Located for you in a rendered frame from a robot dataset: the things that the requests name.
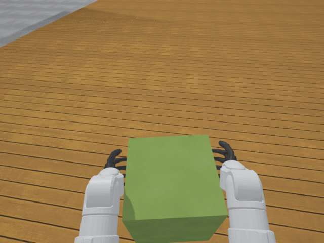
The carton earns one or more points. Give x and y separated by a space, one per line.
172 190

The robot left forearm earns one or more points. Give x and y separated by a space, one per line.
101 208

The left robot hand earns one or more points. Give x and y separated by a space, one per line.
112 160

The robot right forearm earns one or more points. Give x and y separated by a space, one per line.
246 204

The right robot hand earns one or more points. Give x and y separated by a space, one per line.
228 153

